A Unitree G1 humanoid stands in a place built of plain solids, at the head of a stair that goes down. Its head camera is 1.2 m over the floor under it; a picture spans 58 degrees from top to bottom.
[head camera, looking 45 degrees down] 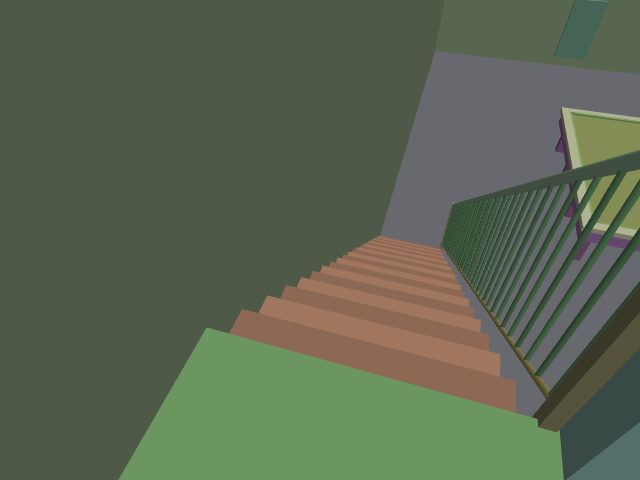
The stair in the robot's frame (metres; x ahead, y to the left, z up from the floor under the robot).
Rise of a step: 0.19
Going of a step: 0.22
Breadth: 1.02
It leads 17 degrees to the right of straight ahead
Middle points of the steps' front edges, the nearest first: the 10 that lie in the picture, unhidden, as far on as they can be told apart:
0.65 -0.12 0.00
0.86 -0.19 -0.19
1.07 -0.25 -0.37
1.28 -0.31 -0.56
1.49 -0.38 -0.75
1.70 -0.44 -0.93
1.91 -0.51 -1.12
2.13 -0.57 -1.31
2.34 -0.64 -1.49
2.55 -0.70 -1.68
